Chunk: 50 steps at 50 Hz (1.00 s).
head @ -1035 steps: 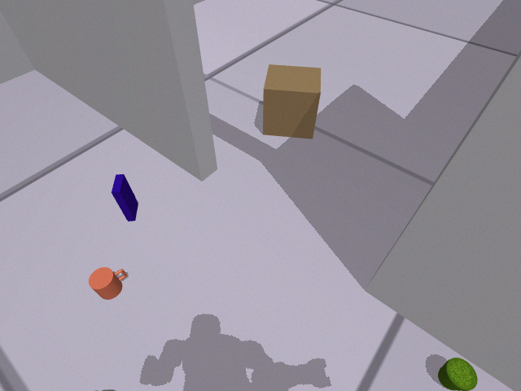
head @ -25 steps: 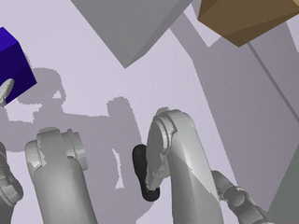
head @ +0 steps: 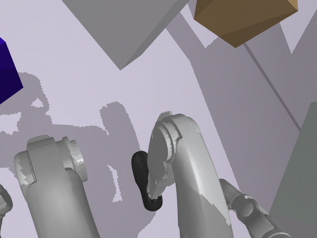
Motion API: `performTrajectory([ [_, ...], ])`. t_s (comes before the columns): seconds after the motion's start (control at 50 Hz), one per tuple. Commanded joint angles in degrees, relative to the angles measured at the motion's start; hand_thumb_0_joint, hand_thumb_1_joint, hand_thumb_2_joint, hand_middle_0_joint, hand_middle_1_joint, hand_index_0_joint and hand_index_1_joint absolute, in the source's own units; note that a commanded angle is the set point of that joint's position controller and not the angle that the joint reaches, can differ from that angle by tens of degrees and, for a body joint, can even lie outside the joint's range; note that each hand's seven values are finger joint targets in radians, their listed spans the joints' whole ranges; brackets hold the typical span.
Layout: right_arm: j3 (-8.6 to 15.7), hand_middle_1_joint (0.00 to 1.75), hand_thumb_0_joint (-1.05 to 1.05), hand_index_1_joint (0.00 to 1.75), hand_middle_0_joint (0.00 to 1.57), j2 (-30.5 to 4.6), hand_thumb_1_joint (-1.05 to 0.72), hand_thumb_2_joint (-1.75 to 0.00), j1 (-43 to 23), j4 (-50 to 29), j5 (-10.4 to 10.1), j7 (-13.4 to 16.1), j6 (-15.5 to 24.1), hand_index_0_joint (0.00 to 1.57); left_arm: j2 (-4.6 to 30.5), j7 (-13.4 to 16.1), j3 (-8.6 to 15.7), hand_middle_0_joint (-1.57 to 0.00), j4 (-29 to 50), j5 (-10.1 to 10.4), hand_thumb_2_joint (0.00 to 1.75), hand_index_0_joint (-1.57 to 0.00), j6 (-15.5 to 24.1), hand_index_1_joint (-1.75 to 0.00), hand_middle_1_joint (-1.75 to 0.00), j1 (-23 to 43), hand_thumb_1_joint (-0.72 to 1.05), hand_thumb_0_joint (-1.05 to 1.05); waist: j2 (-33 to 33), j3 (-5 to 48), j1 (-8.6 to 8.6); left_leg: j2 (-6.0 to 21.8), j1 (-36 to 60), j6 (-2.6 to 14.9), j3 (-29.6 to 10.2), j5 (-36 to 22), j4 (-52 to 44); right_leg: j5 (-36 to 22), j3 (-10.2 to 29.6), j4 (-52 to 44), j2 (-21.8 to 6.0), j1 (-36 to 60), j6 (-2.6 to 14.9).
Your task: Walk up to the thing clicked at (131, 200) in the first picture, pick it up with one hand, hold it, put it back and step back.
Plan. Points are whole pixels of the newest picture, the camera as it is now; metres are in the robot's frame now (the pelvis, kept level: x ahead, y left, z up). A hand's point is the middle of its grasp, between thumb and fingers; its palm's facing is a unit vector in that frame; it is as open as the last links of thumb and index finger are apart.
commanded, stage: lower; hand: left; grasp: from the side
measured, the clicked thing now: out of the picture +0.46 +0.28 -0.16
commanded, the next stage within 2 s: loosen in 0.42 s
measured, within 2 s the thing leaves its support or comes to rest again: rests again in 0.72 s
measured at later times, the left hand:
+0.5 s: hand out of the picture +0.44 +0.30 -0.16, palm faces +0.43 -0.90 -0.02, open 8.3 cm
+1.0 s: hand out of the picture +0.44 +0.30 -0.16, palm faces +0.44 -0.90 +0.01, open 13.1 cm
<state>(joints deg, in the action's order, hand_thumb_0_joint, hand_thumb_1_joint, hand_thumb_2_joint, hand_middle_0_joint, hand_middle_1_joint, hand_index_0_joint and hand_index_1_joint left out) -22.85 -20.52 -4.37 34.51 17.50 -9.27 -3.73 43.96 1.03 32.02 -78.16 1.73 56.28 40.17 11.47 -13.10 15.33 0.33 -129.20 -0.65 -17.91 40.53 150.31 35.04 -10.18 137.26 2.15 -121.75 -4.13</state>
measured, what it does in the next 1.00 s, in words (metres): stands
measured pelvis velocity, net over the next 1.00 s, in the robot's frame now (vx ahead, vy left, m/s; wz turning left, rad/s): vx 0.00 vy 0.00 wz -0.03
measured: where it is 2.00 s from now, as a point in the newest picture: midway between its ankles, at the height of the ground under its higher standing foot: (112, 209)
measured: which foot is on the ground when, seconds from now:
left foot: down 0.00-1.00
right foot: down 0.00-1.00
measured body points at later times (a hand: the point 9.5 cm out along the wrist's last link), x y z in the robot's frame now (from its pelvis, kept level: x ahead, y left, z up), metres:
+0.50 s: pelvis +0.00 +0.00 +0.00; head +0.23 +0.17 +0.34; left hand +0.41 +0.35 -0.16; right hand +0.15 -0.26 -0.05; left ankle +0.08 +0.12 -0.26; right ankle +0.14 -0.13 -0.26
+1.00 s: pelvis +0.00 +0.00 +0.00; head +0.23 +0.18 +0.34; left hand +0.41 +0.35 -0.16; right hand +0.15 -0.25 -0.04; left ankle +0.08 +0.12 -0.26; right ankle +0.14 -0.13 -0.26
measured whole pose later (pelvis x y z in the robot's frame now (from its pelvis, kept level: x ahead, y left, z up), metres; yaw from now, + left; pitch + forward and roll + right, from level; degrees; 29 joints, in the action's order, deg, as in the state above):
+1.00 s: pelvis +0.00 +0.00 +0.00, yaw -2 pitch +15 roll -17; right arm -26.3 -20.6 -7.9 32.7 19.1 -9.1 -3.1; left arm 46.0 1.9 31.5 -79.4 3.2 59.5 39.4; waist 14.0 -15.2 15.0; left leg 0.7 -127.9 -0.4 -20.2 41.1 151.4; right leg 34.4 -12.0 136.4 3.1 -119.8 -4.3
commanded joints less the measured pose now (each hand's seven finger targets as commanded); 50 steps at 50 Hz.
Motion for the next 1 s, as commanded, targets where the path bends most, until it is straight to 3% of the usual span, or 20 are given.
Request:
performTrajectory([
  [0.0,6.09,0.30,0.00,0.30,0.20,-19.48,-0.88,-0.90,3.32,-0.80,0.39,1.16,0.10,0.20,9.72,0.40,-0.73,-1.24,7.97,0.47,1.29,-1.25,4.73,-1.39,-1.39,12.39,0.30,0.00,-28.11,33.08,4.09,2.88,22.97,-0.49,4.91,-6.06,-19.31,-8.39,-6.86,-9.17,1.76,16.30,4.67],
  [0.08,5.64,0.30,0.00,0.30,0.20,-19.66,-0.88,-0.90,3.68,-0.47,0.65,1.17,0.17,0.20,11.17,1.07,0.62,-1.25,7.46,0.66,1.29,-1.26,5.39,-1.39,-1.40,11.73,0.33,0.00,-28.61,34.22,3.66,3.01,24.65,-0.82,4.38,-8.28,-19.41,-9.99,-7.23,-8.86,1.84,17.42,4.60],
  [0.14,5.23,0.30,0.00,0.30,0.20,-19.58,-0.87,-0.90,2.74,-0.71,0.87,1.21,0.06,0.20,10.89,1.27,-0.51,-1.26,7.05,0.11,1.31,-1.28,5.54,-1.41,-1.41,12.32,0.35,0.00,-28.64,32.56,4.22,3.20,24.01,-0.80,4.16,-8.33,-19.41,-9.90,-7.40,-8.80,1.96,16.90,4.66],
  [0.26,4.53,0.30,0.00,0.30,0.20,-19.91,-0.87,-0.90,2.27,-0.97,1.41,1.21,0.05,0.20,12.28,1.69,0.28,-1.27,6.97,0.09,1.31,-1.28,6.23,-1.41,-1.41,12.33,0.36,0.00,-29.53,33.14,4.69,3.40,24.74,-0.91,3.85,-8.89,-19.12,-10.55,-7.82,-8.75,2.15,18.25,4.46],
  [0.28,4.55,0.30,0.00,0.30,0.20,-19.88,-0.88,-0.90,1.70,-1.16,1.37,1.26,-0.04,0.20,13.31,1.78,1.07,-1.26,7.23,0.13,1.30,-1.27,6.40,-1.40,-1.40,11.89,0.36,0.00,-29.03,32.63,3.87,3.40,24.22,-0.84,4.08,-8.16,-19.07,-9.91,-7.54,-8.87,2.11,17.64,4.55],
  [0.32,4.39,0.30,0.00,0.30,0.20,-19.94,-0.87,-0.90,2.06,-0.95,1.57,1.31,-0.17,0.20,11.97,1.79,0.53,-1.26,6.41,0.37,1.31,-1.28,6.37,-1.41,-1.41,11.63,0.36,0.00,-28.77,32.87,4.61,3.51,24.53,-0.86,3.86,-8.70,-18.86,-10.37,-7.88,-8.94,2.24,18.41,4.39],
  [0.48,3.51,0.30,0.00,0.30,0.20,-19.91,-0.87,-0.90,0.04,-1.65,1.80,1.42,0.23,0.20,12.46,1.87,0.15,-1.23,5.80,0.58,1.31,-1.25,6.95,-1.39,-1.39,11.03,0.38,0.00,-28.04,31.54,4.72,3.44,23.22,-0.64,3.67,-7.59,-18.32,-9.90,-8.34,-9.24,2.53,18.57,4.30],
  [0.52,3.74,0.30,0.00,0.30,0.20,-20.17,-0.88,-0.89,0.14,-1.40,1.87,1.42,0.18,0.20,12.89,1.74,0.26,-1.27,6.85,0.53,1.22,-1.29,7.18,-1.32,-1.32,10.89,0.34,0.00,-28.76,31.47,4.41,3.62,23.85,-0.84,3.44,-7.47,-18.86,-9.64,-8.40,-8.96,2.50,18.28,4.43],
  [0.62,3.67,0.30,0.00,0.30,0.20,-20.54,-0.89,-0.89,-0.46,-1.79,1.64,1.42,0.71,0.20,12.37,1.51,0.52,-1.03,6.86,2.04,0.82,-1.05,7.86,-0.95,-0.97,12.49,0.06,0.00,-28.53,30.28,5.09,3.57,22.95,-0.77,3.12,-4.78,-19.21,-7.96,-8.81,-9.08,2.56,17.27,4.34],
  [0.64,3.79,0.30,0.00,0.30,0.20,-20.54,-0.89,-0.89,-0.38,-1.72,1.75,1.41,0.71,0.20,12.66,1.36,0.85,-1.00,7.12,2.16,0.74,-1.02,7.95,-0.90,-0.92,11.26,0.02,0.00,-28.05,31.33,4.36,3.61,23.36,-0.68,3.29,-4.93,-18.86,-8.14,-8.62,-9.26,2.70,17.84,4.31],
  [0.66,3.82,0.30,0.00,0.30,0.20,-20.47,-0.89,-0.89,-0.56,-1.56,1.72,1.47,0.73,0.20,11.26,1.14,-0.24,-0.92,6.58,1.98,0.66,-0.94,7.89,-0.82,-0.84,11.58,-0.06,0.00,-28.05,30.69,4.95,3.74,23.70,-0.90,2.92,-5.66,-18.91,-8.65,-8.82,-8.89,2.60,17.18,4.27],
  [0.72,3.67,0.30,0.00,0.30,0.20,-20.19,-0.90,-0.89,-0.79,-1.77,1.71,1.52,0.57,0.20,12.64,0.85,-0.09,-0.68,7.29,1.59,0.45,-0.70,7.86,-0.60,-0.60,11.41,-0.22,0.00,-29.09,30.73,4.15,3.76,23.84,-0.97,3.19,-6.27,-19.24,-8.77,-8.68,-8.92,2.63,17.30,4.49],
  [0.82,3.55,0.30,0.00,0.30,0.20,-20.38,-0.90,-0.90,0.05,-1.69,1.89,1.58,0.40,0.20,11.86,0.99,0.03,-0.50,6.99,1.82,0.30,-0.50,7.38,-0.40,-0.40,10.17,-0.29,0.00,-28.96,31.60,4.38,3.70,24.74,-1.06,3.00,-9.44,-18.76,-11.32,-8.72,-8.78,2.63,18.45,4.39],
  [0.98,3.54,0.30,0.00,0.30,0.20,-20.22,-0.90,-0.90,-0.71,-2.03,1.86,1.34,0.34,0.20,11.54,1.18,-0.79,-0.26,7.21,1.66,0.15,-0.26,7.48,-0.18,-0.17,11.72,-0.43,0.00,-29.21,30.17,4.79,3.77,23.94,-1.01,2.80,-6.41,-19.25,-9.03,-8.68,-9.06,2.67,17.24,4.45],
])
